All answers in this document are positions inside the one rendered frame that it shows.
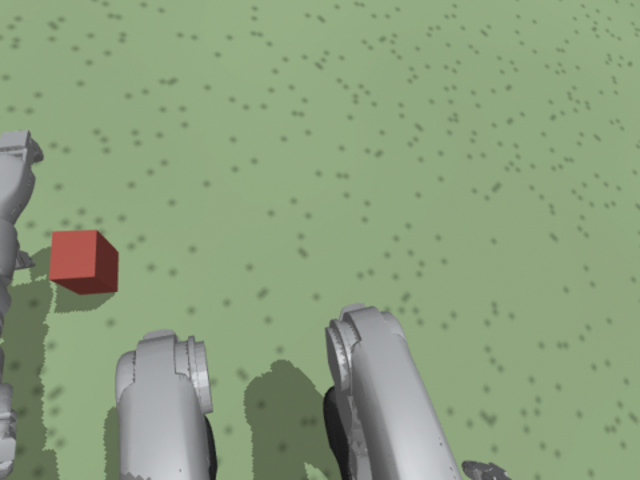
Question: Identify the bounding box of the right robot foot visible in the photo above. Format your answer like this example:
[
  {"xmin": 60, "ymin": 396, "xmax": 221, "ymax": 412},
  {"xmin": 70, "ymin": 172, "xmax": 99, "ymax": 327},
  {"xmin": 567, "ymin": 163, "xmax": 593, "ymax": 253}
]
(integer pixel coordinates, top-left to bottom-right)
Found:
[{"xmin": 323, "ymin": 386, "xmax": 353, "ymax": 480}]

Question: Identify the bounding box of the left robot arm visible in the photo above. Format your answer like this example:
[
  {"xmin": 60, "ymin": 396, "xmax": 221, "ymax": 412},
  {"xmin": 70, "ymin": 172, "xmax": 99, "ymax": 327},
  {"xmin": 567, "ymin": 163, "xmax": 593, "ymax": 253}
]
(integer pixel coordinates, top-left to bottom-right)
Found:
[{"xmin": 0, "ymin": 217, "xmax": 17, "ymax": 480}]

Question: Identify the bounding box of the right robot hand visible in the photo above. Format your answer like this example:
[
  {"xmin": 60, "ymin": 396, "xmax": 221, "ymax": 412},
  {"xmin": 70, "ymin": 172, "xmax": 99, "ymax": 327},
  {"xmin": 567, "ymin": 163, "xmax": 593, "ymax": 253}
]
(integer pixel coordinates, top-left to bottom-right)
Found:
[{"xmin": 462, "ymin": 461, "xmax": 512, "ymax": 480}]

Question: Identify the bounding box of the carton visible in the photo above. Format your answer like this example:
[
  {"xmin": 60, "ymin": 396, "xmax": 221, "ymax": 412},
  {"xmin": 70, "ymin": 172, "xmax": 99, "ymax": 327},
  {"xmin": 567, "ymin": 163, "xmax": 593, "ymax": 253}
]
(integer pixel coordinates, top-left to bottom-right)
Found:
[{"xmin": 49, "ymin": 230, "xmax": 119, "ymax": 295}]

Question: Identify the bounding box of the left robot hand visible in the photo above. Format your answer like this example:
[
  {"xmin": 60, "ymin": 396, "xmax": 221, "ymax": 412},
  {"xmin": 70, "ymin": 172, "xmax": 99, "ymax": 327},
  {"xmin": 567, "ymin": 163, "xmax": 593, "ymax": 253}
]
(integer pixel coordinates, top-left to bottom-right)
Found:
[{"xmin": 0, "ymin": 130, "xmax": 44, "ymax": 270}]

